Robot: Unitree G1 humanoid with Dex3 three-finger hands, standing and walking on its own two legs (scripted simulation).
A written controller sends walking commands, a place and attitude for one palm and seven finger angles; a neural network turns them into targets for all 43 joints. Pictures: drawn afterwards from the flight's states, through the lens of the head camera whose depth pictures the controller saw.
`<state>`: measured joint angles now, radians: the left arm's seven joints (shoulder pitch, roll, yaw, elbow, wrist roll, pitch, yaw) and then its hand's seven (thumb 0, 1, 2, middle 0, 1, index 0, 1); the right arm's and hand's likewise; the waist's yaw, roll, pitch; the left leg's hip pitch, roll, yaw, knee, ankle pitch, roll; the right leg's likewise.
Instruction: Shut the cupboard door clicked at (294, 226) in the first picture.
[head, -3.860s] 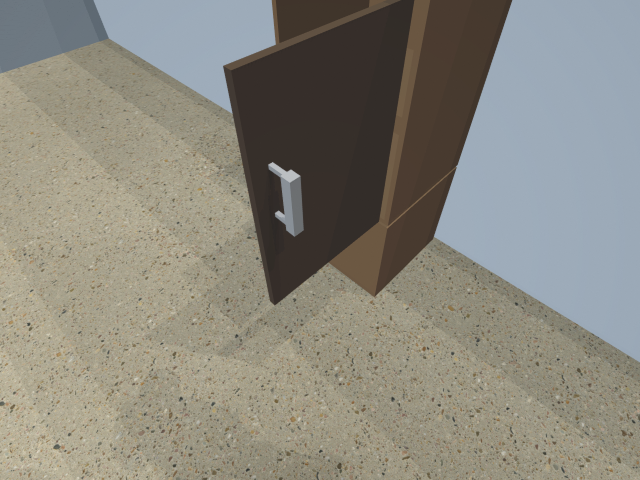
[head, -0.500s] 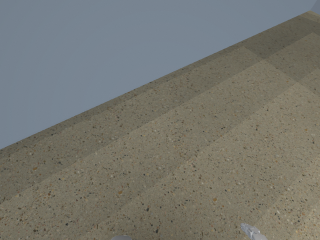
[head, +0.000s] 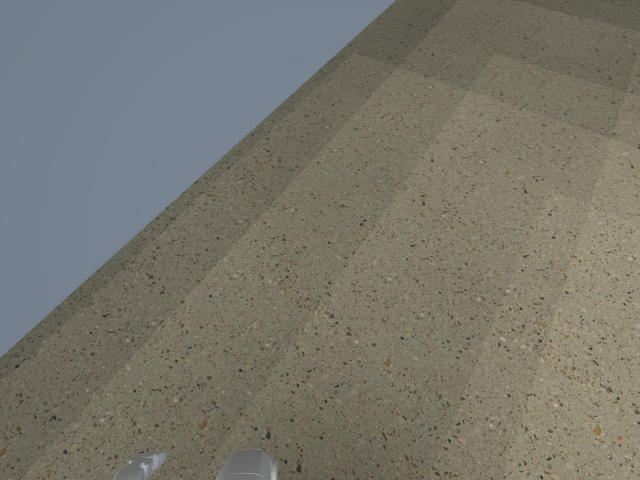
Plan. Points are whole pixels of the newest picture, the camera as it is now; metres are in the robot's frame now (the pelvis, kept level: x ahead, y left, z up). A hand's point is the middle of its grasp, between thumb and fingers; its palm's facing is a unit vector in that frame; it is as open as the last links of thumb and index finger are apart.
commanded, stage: walk around to get in front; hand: left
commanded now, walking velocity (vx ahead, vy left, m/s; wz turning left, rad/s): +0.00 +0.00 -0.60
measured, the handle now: out of the picture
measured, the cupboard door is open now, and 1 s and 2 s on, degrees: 89 89 89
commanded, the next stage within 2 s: walk to a spot facing it in 1.42 s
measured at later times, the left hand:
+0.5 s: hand (226, 386) +0.26 +0.16 -0.16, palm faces -0.33 -0.93 -0.15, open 7.4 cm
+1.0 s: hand (318, 307) +0.39 +0.03 -0.16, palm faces -0.48 -0.85 -0.21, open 7.3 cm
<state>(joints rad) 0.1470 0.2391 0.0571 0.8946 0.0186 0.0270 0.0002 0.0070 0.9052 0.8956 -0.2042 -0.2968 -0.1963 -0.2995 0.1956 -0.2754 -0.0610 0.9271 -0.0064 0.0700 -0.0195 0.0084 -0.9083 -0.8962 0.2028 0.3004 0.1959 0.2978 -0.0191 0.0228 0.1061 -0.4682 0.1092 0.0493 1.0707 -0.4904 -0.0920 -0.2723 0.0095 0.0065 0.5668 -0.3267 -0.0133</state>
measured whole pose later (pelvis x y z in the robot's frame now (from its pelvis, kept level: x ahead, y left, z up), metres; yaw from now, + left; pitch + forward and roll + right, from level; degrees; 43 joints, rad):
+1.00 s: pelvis +0.27 -0.13 +0.01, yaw -32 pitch +2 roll +0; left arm 0.27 0.20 0.06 1.02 0.02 -0.06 -0.01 0.00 0.93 0.90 -0.21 -0.30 -0.20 -0.30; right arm 0.11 -0.19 -0.05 0.92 -0.02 -0.01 0.02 0.00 -0.91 -0.90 0.20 0.30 0.19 0.30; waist 0.01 0.00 0.05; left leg -0.58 0.13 0.03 0.85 -0.22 -0.08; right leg -0.11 0.07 -0.02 0.36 -0.27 -0.08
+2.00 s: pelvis +0.55 -0.34 -0.02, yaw -33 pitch +1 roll -2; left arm 0.12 0.19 0.06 0.98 0.01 0.03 0.02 -0.01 0.92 0.90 -0.21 -0.30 -0.20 -0.30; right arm 0.25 -0.17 -0.05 0.98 -0.03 0.02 0.01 0.01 -0.93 -0.90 0.20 0.30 0.20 0.30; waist -0.06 -0.05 0.04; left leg -0.44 0.06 0.12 0.72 -0.29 0.05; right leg -0.33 -0.09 -0.19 0.91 -0.55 0.04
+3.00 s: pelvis +0.54 -0.46 +0.00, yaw +3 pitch +1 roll +0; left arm 0.13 0.27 0.07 0.89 0.02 0.05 0.01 0.01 0.91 0.90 -0.20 -0.30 -0.19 -0.30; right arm 0.14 -0.22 -0.06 0.91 -0.02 0.06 0.01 0.00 -0.90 -0.90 0.21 0.30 0.20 0.30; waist 0.00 0.00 0.10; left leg -0.31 0.01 -0.06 0.54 -0.25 -0.03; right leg -0.41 -0.07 -0.02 0.86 -0.44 0.08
